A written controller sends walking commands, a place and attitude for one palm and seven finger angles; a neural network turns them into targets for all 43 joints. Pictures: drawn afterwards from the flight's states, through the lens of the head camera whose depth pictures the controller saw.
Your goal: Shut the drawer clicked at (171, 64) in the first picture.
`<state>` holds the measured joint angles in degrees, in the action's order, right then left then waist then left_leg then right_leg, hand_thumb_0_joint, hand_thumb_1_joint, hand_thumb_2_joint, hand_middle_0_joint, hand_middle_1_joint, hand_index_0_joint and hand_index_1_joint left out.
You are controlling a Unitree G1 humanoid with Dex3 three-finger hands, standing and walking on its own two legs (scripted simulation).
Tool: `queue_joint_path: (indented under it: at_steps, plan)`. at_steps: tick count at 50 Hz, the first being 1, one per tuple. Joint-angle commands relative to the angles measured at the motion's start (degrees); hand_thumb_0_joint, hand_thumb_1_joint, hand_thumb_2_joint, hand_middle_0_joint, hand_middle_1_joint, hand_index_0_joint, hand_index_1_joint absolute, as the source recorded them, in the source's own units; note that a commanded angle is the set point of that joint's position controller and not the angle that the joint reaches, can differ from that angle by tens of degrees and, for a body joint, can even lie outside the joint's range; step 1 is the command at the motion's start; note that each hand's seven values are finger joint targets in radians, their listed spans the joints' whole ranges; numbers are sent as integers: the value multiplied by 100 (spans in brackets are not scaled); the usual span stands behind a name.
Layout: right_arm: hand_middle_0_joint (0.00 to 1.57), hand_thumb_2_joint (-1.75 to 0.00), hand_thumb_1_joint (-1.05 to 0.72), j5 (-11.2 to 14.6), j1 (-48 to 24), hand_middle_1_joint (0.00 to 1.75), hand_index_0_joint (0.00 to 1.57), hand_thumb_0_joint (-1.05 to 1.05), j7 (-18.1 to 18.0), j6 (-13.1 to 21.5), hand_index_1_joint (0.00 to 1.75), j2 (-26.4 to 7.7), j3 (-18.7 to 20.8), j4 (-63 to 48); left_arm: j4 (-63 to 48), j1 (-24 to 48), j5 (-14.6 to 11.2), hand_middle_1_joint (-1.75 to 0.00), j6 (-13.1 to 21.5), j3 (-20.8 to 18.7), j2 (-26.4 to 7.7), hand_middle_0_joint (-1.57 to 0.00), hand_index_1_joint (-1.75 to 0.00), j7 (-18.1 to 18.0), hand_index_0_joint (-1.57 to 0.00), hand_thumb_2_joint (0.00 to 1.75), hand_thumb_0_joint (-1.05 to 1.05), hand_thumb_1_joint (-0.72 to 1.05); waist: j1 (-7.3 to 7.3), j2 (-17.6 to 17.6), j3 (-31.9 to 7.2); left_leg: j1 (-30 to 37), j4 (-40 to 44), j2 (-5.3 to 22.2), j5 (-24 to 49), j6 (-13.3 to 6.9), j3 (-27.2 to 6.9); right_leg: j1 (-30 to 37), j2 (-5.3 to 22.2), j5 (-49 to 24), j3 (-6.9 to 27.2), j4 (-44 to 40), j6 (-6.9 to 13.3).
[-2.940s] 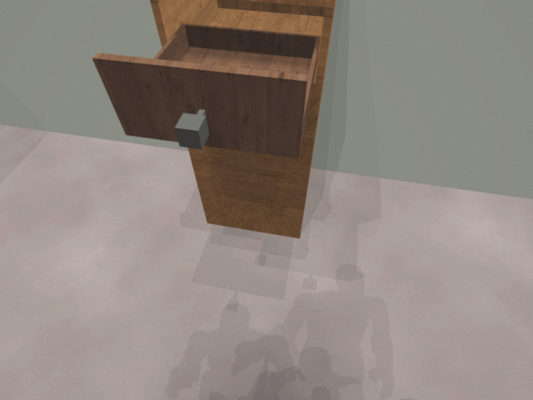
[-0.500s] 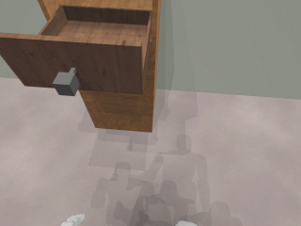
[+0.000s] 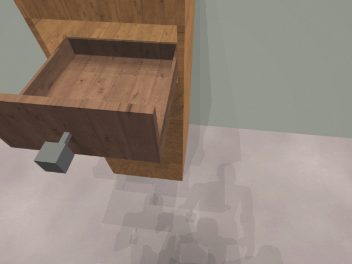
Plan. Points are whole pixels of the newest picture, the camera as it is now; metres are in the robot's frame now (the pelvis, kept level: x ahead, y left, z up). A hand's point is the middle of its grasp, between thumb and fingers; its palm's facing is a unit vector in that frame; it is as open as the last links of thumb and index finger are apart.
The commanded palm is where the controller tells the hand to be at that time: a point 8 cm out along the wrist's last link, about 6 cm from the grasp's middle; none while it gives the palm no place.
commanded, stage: come to a stop and stand still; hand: left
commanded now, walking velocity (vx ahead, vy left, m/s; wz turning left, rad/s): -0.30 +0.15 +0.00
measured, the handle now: (60, 149) +0.32 +0.25 +0.10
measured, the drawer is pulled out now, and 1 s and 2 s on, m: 0.30 0.30 0.30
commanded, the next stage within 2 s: look again from close up in 1.04 s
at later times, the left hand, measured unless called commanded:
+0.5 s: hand out of the picture +0.04 +0.20 -0.17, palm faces +0.02 -0.94 -0.33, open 7.4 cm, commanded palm none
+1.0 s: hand out of the picture +0.00 +0.15 -0.17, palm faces -0.03 -0.98 -0.21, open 7.4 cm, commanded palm none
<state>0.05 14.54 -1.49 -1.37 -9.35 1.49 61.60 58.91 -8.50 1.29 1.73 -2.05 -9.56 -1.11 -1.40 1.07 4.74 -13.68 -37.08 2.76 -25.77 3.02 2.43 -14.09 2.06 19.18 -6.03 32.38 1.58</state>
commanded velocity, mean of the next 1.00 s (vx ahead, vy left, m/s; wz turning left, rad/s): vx -0.04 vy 0.01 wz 0.00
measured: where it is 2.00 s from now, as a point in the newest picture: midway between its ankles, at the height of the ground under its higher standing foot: outside the picture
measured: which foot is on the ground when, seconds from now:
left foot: up 0.00-0.08, down 0.10-1.00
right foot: down 0.00-0.14, up 0.16-0.36, down 0.38-1.00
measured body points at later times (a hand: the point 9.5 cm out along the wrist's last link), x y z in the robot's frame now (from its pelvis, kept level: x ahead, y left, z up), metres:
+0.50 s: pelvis +0.00 -0.01 -0.02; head +0.03 -0.04 +0.43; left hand +0.04 +0.25 -0.15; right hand +0.11 -0.26 -0.17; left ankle +0.04 +0.09 -0.73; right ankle -0.05 -0.14 -0.73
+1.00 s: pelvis -0.03 -0.03 +0.00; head -0.03 -0.03 +0.45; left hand +0.00 +0.20 -0.15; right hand -0.06 -0.27 -0.15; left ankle -0.01 +0.09 -0.73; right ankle -0.03 -0.13 -0.73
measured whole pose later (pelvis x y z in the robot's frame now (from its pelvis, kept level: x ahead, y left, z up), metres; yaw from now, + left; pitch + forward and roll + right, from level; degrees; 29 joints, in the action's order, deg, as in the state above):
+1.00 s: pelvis -0.03 -0.03 +0.00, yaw -3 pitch +0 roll +1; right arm -1.0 19.7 -0.9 -0.3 -11.3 0.8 60.0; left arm 58.3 -16.8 0.8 0.0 -0.1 -9.7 -1.4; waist -0.1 -0.3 0.6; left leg -14.2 -28.3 0.3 -13.8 0.1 1.5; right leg -15.0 -1.0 15.0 -0.3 30.3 1.8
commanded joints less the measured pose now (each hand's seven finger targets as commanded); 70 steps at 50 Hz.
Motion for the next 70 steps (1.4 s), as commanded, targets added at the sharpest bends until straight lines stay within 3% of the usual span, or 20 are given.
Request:
queue_joint_path:
  at_steps: [1,4,6,8,9,15,16,18,20,24,26,27,28,30,34,36,37,41,46,70]
  plan:
    - [20,-90,-90,-12,254,30,20,0,-43,-4,30,-512,182,-291,-49,-675,-44,-30,-77,-312,-1187,-20,-30,-187,-20,90,0,90,235,-1330,-512,-833,356,-60,310,9,165,1779,1582,-7481,1119,-223,716]
    - [20,-90,-90,-52,242,30,20,0,-25,-30,30,-660,247,-306,-159,-478,-87,-30,-153,-361,-1236,-20,-30,-186,-20,90,0,90,157,-689,-820,3,1131,102,2328,-35,195,1379,1357,-6247,872,65,470]
    - [20,-90,-90,-116,358,30,20,0,-42,-39,30,-1131,346,-417,-385,-365,-128,-30,-202,-311,-970,-20,-30,-173,-20,90,0,90,53,443,-1109,1283,922,1204,6189,-616,-682,49,620,-2901,254,453,-67]
    - [20,-90,-90,-148,327,30,20,0,-55,-58,30,-1235,373,-485,-489,-149,-77,-30,-315,-252,-692,-20,-30,-185,-20,90,0,90,-65,1294,-859,1346,1485,1779,7059,-1493,-1158,-686,-160,1714,419,2227,-169]
    - [20,-90,-90,-166,277,30,20,0,-106,-49,30,-1202,358,-504,-486,-12,-69,-30,-374,-264,-754,-20,-30,-147,-20,90,0,90,-108,940,-745,1165,1432,1800,6773,-1619,-1102,-820,-149,1815,756,2660,-142]
    - [20,-90,-90,-209,-302,30,20,0,-140,-6,30,-1285,370,-750,-460,-410,-23,-30,-384,-221,-633,-20,-30,-47,-20,90,0,90,137,847,-847,1019,1237,1321,5137,-1210,-581,-333,-192,878,485,1148,-179]
    - [20,-90,-90,-24,-948,30,20,0,-20,153,30,-1512,463,-974,-179,-1129,-130,-30,-92,-125,-728,-20,-30,-168,-20,90,0,90,571,875,-2045,2100,-361,1213,5667,-767,-223,-618,188,-283,943,-168,-126]
    - [20,-90,-90,-112,-744,30,20,0,177,121,30,-671,286,-1571,-695,-959,11,-30,45,-300,-1389,-20,-30,-191,-20,90,0,90,537,-753,-1478,-1103,-1201,-125,362,-347,320,1360,1358,-5056,2684,-337,362]
    - [20,-90,-90,-70,-728,30,20,0,113,182,30,-416,220,-1557,-564,-1253,146,-30,163,-140,-1266,-20,-30,-281,-20,90,0,90,431,-501,-902,-2163,-1392,-426,-627,-227,41,1866,1296,-6566,1912,25,694]
    - [20,-90,-90,-47,-309,30,20,0,116,99,30,-572,224,-1531,-861,-654,51,-30,-2,-121,-1004,-20,-30,-329,-20,90,0,90,7,-2198,-719,-933,-385,-270,877,-433,60,464,804,-4866,1410,320,573]
    - [20,-90,-90,-126,498,30,20,0,100,177,30,-929,262,-1205,-1022,-555,-28,-30,-115,-100,-912,-20,-30,-308,-20,90,0,90,-263,-467,-1052,971,462,326,3182,-749,-657,-896,235,-2291,1037,1079,164]
    - [20,-90,-90,-165,520,30,20,0,72,195,30,-1221,287,-1220,-1017,-758,-90,-30,-183,-62,-699,-20,-30,-296,-20,90,0,90,-170,960,-1108,873,1104,1346,3789,-1328,-1762,-1124,-310,520,517,1916,-126]
    - [20,-90,-90,-161,201,30,20,0,65,187,30,-1276,255,-1260,-967,-744,-84,-30,-217,-79,-831,-20,-30,-270,-20,90,0,90,-23,1613,-640,-1,1816,1516,2710,-1577,-2093,-834,-356,1828,730,2518,-83]
    - [20,-90,-90,-165,-441,30,20,0,60,187,30,-1041,183,-1372,-859,-679,-42,-30,-251,-86,-919,-20,-30,-187,-20,90,0,90,203,802,336,-1202,2171,1324,766,-1613,-1885,-862,-38,1342,874,2443,17]
    - [20,-90,-90,-137,-675,30,20,0,98,149,30,-1033,177,-1360,-433,-1603,19,-30,-153,-3,-667,-20,-30,-72,-20,90,0,90,552,-41,-249,-1515,1481,545,-541,-980,-905,385,-42,217,818,156,39]
    - [20,-90,-90,-78,-339,30,20,0,131,20,30,-544,136,-1354,-571,-1319,31,-30,-100,33,-926,-20,-30,-74,-20,90,0,90,213,-1100,-57,-866,157,-226,-71,-470,-204,-992,989,2243,2645,-1676,536]
    - [20,-90,-90,-109,-182,30,20,0,164,-19,30,-512,147,-1289,-726,-973,19,-30,-135,-15,-1141,-20,-30,-67,-20,90,0,90,96,-1054,-52,-348,-417,-327,213,-401,-63,-1694,1351,2820,2949,-2190,741]
    - [20,-90,-90,-113,453,30,20,0,135,63,30,-583,135,-860,-817,-445,-9,-30,-68,-44,-1009,-20,-30,-77,-20,90,0,90,-161,-1056,-55,308,188,-197,821,-459,-196,-1709,696,1559,1888,-1605,511]
    - [20,-90,-90,-128,378,30,20,0,38,293,30,-629,-1,-604,-416,-1027,-70,-30,-35,26,-734,-20,-30,-49,-20,90,0,90,227,493,-153,-319,1702,360,1103,-663,-907,-234,125,-248,1220,-855,131]
    - [20,-90,-90,-74,751,30,20,0,-31,304,30,-367,-127,150,272,-1159,-81,-30,25,181,-474,-20,-30,-74,-20,90,0,90,123,-158,-30,119,1694,257,1526,-457,-522,9,270,-820,1238,-1217,129]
